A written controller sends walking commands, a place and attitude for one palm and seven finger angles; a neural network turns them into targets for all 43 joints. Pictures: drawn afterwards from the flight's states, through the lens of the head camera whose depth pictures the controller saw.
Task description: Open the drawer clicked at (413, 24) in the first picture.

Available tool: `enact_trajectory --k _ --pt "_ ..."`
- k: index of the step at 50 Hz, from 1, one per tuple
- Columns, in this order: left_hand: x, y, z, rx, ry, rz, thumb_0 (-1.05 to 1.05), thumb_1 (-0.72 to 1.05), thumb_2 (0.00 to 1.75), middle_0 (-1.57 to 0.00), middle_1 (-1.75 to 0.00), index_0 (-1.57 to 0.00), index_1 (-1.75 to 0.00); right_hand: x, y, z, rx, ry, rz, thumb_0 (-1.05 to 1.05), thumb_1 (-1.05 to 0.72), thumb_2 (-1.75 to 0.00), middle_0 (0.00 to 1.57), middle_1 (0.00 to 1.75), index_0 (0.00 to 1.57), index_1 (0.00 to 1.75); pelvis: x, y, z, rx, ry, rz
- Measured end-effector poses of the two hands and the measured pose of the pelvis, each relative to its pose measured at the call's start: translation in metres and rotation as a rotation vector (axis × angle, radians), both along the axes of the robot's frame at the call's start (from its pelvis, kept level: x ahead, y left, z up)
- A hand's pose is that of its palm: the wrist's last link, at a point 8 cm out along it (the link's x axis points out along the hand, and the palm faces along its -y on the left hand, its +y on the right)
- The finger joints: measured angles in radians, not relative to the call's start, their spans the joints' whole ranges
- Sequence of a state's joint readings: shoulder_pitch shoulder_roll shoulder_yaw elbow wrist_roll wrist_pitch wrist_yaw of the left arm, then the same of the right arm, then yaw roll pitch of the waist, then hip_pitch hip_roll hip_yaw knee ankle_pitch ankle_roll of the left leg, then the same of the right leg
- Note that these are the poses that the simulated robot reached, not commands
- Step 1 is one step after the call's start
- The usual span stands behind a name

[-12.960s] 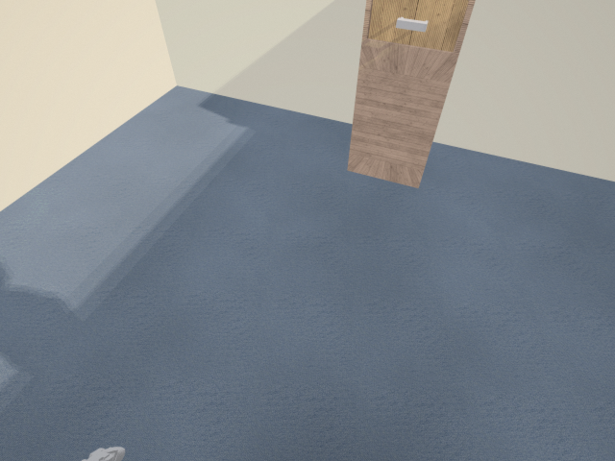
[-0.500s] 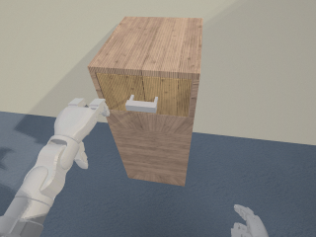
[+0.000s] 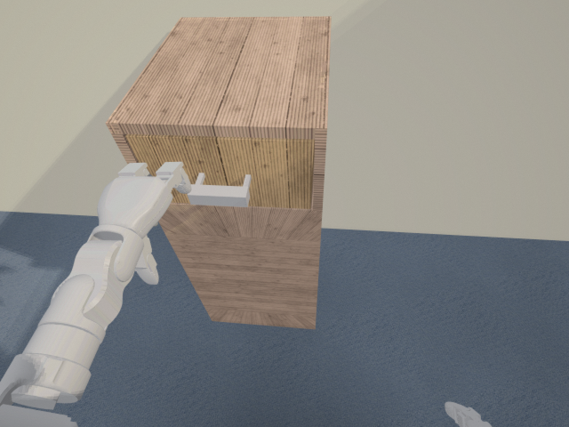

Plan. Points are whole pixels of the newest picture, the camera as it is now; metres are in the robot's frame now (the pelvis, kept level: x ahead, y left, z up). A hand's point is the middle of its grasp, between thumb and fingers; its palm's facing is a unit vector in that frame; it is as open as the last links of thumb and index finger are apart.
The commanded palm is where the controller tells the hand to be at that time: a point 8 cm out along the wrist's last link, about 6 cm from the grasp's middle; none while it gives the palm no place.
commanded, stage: move the hooked fingers above the handle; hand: left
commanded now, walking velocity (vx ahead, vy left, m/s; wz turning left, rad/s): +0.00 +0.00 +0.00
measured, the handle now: (221, 187) +0.52 +0.17 +0.01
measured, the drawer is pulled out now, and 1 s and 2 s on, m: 0.00 0.00 0.00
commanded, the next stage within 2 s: lower the fingers behind the handle in 1.48 s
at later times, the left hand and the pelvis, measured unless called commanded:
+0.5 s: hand (187, 203) +0.42 +0.19 +0.07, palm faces -0.01 -0.06 -1.00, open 13.9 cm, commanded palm +0.41 +0.20 +0.13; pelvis +0.01 +0.00 -0.01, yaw +0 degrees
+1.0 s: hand (212, 184) +0.47 +0.16 +0.06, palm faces -0.01 -0.05 -1.00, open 13.8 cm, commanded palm +0.44 +0.18 +0.12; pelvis +0.01 +0.00 -0.01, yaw -2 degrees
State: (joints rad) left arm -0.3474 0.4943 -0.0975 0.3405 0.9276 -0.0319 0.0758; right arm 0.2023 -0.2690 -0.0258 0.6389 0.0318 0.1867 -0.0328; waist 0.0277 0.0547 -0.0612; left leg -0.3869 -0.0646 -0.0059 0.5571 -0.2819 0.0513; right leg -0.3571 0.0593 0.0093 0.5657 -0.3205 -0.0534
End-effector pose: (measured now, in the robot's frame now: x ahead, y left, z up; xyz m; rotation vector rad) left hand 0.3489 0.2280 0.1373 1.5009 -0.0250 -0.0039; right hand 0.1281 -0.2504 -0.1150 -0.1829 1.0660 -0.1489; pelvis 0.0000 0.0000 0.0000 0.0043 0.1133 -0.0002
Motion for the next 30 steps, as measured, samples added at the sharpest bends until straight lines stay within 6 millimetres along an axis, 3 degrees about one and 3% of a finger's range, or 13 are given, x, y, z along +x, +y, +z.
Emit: enact_trajectory --k 12,18,30 --pt "0.03 -0.01 -0.013 0.001 0.041 0.007 0.0 -0.49 0.3 -0.32 -1.2 -0.32 -1.2 0.008 0.001 -0.004 0.01 0.018 -0.017 0.01 -0.91 -0.9 0.2 0.3 0.2 0.29 0.012 -0.001 -0.003 0.001 0.035 0.001" --pt "0.041 -0.022 -0.01 0.002 0.005 -0.024 0.0 -0.49 0.3 -0.32 -1.2 -0.32 -1.2 0.009 0.002 -0.006 0.015 0.025 -0.025 0.01 -0.91 -0.9 0.2 0.3 0.2 0.29 0.015 0.001 -0.004 -0.001 0.05 0.005" --pt "0.066 -0.04 -0.018 0.02 0.035 -0.021 0.0 -0.49 0.3 -0.32 -1.2 -0.32 -1.2 -0.012 0.003 -0.011 0.019 0.071 -0.06 0.01 -0.91 -0.9 0.2 0.3 0.2 0.29 0.013 0.002 -0.006 -0.001 0.065 0.005"
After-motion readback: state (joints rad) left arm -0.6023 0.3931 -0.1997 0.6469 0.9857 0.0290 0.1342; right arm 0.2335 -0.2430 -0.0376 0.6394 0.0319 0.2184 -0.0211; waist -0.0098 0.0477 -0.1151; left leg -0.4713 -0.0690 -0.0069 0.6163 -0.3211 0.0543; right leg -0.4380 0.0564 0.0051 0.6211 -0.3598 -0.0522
